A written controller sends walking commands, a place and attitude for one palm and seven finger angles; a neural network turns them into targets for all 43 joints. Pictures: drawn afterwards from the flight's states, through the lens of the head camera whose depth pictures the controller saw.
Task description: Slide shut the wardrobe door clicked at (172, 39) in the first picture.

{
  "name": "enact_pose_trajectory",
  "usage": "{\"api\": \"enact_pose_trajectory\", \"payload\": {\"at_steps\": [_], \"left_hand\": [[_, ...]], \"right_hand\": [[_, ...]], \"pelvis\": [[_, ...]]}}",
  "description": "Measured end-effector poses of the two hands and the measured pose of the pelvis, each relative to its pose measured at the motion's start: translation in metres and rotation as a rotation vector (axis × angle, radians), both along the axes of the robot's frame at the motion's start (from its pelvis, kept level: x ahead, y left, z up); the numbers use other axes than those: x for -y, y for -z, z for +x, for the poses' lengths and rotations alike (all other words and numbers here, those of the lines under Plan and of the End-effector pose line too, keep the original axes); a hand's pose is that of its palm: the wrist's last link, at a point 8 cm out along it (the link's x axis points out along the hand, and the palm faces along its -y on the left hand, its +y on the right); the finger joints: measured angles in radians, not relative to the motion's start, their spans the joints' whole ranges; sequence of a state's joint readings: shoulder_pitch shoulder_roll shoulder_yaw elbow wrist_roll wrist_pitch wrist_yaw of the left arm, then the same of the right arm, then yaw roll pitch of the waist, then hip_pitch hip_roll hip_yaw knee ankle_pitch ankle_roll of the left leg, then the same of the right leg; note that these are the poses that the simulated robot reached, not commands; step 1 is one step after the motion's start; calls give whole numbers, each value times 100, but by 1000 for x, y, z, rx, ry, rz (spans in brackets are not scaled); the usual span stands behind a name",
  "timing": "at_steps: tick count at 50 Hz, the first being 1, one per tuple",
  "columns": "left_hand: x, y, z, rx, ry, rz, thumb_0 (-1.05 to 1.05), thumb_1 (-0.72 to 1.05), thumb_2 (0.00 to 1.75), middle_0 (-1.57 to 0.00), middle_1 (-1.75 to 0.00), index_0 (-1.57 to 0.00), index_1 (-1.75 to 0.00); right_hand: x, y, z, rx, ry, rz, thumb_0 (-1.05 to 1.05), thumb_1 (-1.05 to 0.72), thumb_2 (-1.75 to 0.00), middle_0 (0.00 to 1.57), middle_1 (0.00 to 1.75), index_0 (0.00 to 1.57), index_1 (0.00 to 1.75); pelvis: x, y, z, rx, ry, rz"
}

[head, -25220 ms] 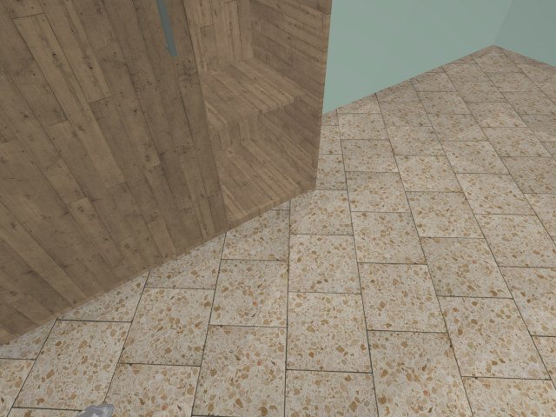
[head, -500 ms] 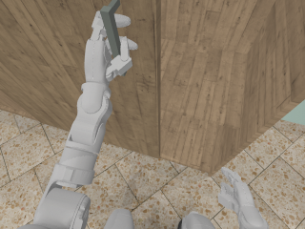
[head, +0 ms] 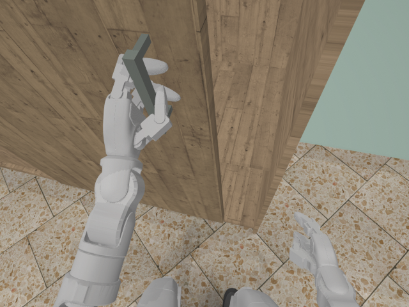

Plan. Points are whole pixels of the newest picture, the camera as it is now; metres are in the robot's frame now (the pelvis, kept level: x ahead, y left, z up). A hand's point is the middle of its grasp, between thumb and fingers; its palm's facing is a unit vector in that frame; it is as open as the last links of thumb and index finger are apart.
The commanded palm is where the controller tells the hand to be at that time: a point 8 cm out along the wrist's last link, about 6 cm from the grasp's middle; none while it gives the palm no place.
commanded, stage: step sideways, sliding the door along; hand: left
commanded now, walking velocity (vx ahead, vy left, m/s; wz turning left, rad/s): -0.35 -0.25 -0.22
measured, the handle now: (153, 90) +0.40 +0.11 +0.18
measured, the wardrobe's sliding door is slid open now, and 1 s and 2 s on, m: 0.14 0.00 0.00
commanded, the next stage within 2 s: stop walking and hold the door there in 0.86 s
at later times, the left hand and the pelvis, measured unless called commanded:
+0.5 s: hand (263, 136) +0.33 -0.05 +0.17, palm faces +0.10 -0.98 -0.14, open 6.1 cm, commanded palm +0.30 -0.05 +0.17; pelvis -0.08 -0.15 -0.02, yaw -10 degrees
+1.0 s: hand (272, 127) +0.35 -0.06 +0.17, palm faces +0.48 -0.87 -0.08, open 6.5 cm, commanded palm +0.30 -0.03 +0.15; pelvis -0.04 -0.33 -0.02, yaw -8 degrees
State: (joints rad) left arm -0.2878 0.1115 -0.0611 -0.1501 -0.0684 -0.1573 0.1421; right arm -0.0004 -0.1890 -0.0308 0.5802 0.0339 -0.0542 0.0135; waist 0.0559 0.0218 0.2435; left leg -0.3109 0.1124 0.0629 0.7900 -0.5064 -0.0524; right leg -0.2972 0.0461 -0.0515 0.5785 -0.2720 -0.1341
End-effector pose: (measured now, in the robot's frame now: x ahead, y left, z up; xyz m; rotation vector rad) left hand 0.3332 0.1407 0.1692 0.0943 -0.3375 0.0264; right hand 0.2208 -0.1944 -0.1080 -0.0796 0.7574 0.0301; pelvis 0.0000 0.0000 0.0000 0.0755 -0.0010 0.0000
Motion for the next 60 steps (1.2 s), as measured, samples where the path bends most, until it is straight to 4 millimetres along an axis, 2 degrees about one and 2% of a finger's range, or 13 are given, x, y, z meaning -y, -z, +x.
{"api": "enact_pose_trajectory", "payload": {"at_steps": [8,14,18,21,26,30,33,38,44,49,54,57,60], "left_hand": [[52,1,-6,31,114,47,-2,78,82,-50,-141,-21,-137],[94,-3,-12,21,120,134,-4,76,78,-54,-141,-21,-136],[125,-5,-19,-30,97,108,-2,76,79,-51,-141,-23,-137],[131,-5,-23,-48,15,62,0,79,82,-49,-140,-23,-137],[141,-4,-27,-51,-93,21,-1,80,84,-47,-140,-17,-135],[152,-1,-28,-17,-222,-74,0,83,87,-44,-141,-13,-128],[155,-2,-28,-28,-267,-86,0,84,87,-41,-146,-12,-128],[156,-1,-28,-26,-271,-97,0,83,87,-40,-147,-14,-131],[159,-2,-29,-33,-336,-93,0,81,88,-41,-147,-16,-129],[164,-3,-30,-36,-441,-59,-2,80,88,-43,-145,-11,-131],[159,-6,-33,-56,-561,202,-12,71,84,-45,-143,-11,-131],[160,-11,-37,-125,-619,241,-14,69,81,-45,-142,-15,-132],[161,-15,-38,-172,-661,264,-15,67,78,-45,-141,-19,-133]], "right_hand": [[52,-6,-34,7,120,-20,1,-91,-90,20,30,20,30],[94,11,-69,-1,152,8,1,-91,-90,20,30,20,30],[124,10,-105,-51,222,40,1,-91,-90,20,30,20,30],[155,7,-136,-43,265,-8,1,-91,-90,20,30,20,30],[216,32,-176,-128,248,-58,1,-91,-90,20,30,20,30],[257,54,-191,-151,203,-80,1,-91,-90,20,30,19,30],[283,53,-198,-206,210,-124,1,-91,-90,20,30,20,30],[307,23,-192,-237,220,-170,1,-91,-90,19,30,19,30],[322,-7,-151,-153,155,-111,1,-91,-90,20,30,19,30],[345,-7,-105,-55,87,-80,1,-91,-90,20,30,20,30],[393,13,-67,34,106,-44,1,-91,-90,20,30,20,30],[427,11,-68,40,165,-73,1,-91,-90,20,30,20,30],[455,1,-83,18,226,-120,1,-91,-90,20,30,20,30]], "pelvis": [[29,6,-14,-16,62,-17],[67,19,-34,54,90,-30],[95,5,-51,55,144,1],[114,4,-64,19,203,-42],[160,25,-83,18,167,-79],[209,52,-92,45,129,-127],[224,46,-89,67,89,-130],[243,26,-76,54,124,-86],[279,5,-64,62,154,-129],[320,12,-47,96,149,-141],[368,34,-30,120,146,-112],[374,24,-27,99,168,-80],[379,10,-21,72,183,-54]]}}
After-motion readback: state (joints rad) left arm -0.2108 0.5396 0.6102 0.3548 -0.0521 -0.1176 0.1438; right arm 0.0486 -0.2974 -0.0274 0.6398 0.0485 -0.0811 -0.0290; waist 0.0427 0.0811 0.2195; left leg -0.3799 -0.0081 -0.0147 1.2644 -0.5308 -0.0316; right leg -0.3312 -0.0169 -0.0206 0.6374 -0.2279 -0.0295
